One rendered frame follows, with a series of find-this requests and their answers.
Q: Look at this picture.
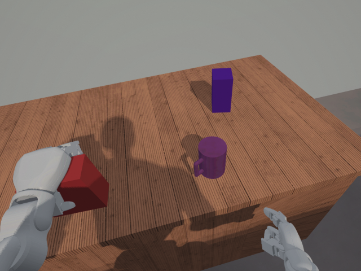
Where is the robot left forearm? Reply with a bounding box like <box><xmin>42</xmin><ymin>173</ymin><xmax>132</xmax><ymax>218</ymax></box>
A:
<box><xmin>0</xmin><ymin>190</ymin><xmax>56</xmax><ymax>271</ymax></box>

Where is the table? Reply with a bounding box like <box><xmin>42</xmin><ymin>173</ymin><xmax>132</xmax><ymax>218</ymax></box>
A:
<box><xmin>0</xmin><ymin>55</ymin><xmax>361</xmax><ymax>271</ymax></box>

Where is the sponge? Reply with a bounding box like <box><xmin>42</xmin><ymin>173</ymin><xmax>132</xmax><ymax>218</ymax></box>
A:
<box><xmin>15</xmin><ymin>154</ymin><xmax>109</xmax><ymax>217</ymax></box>

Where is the right robot hand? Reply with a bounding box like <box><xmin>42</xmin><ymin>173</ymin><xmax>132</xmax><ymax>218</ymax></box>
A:
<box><xmin>261</xmin><ymin>207</ymin><xmax>304</xmax><ymax>260</ymax></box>

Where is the robot right forearm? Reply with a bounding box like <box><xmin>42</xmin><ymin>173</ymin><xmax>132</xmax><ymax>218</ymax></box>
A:
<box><xmin>284</xmin><ymin>249</ymin><xmax>319</xmax><ymax>271</ymax></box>

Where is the left robot hand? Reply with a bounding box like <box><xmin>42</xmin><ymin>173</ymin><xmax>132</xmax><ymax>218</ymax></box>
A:
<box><xmin>13</xmin><ymin>141</ymin><xmax>83</xmax><ymax>217</ymax></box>

